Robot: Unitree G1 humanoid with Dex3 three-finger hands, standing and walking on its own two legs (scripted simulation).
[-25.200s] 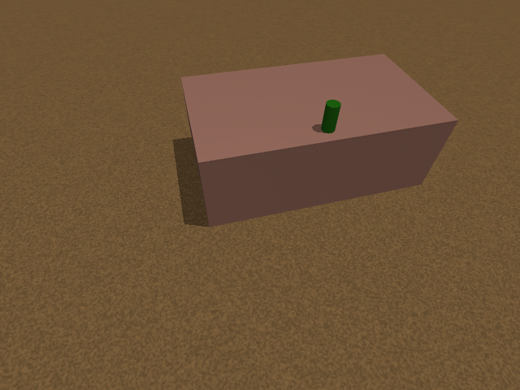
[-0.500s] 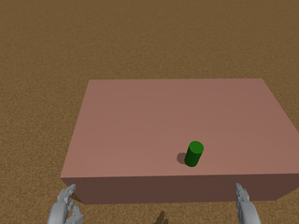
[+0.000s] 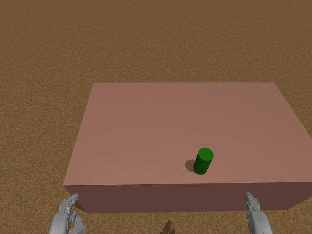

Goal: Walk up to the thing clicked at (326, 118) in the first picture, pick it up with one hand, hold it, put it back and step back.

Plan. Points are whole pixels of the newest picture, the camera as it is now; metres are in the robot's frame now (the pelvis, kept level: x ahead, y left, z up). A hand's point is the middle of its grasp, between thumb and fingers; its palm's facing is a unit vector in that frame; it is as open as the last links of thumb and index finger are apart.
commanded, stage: home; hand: right
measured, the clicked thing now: (202, 161) +0.45 -0.19 -0.24
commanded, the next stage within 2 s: stand in 0.34 s
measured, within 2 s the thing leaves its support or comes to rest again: neither
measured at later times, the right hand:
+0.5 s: hand out of the picture +0.16 -0.19 -0.08, palm faces -0.01 +0.94 -0.34, open 17.5 cm
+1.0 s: hand out of the picture +0.06 -0.25 -0.11, palm faces -0.01 +0.94 -0.35, open 8.0 cm
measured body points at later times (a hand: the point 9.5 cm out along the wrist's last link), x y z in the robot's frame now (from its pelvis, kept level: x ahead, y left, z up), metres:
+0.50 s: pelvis -0.01 +0.00 +0.00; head +0.01 +0.00 +0.45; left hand +0.15 +0.25 -0.09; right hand +0.16 -0.24 -0.06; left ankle +0.02 +0.13 -0.69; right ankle +0.01 -0.13 -0.69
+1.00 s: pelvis +0.01 +0.00 +0.04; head +0.01 +0.00 +0.49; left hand +0.09 +0.28 -0.09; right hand +0.06 -0.30 -0.09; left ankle +0.02 +0.13 -0.69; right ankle +0.01 -0.13 -0.69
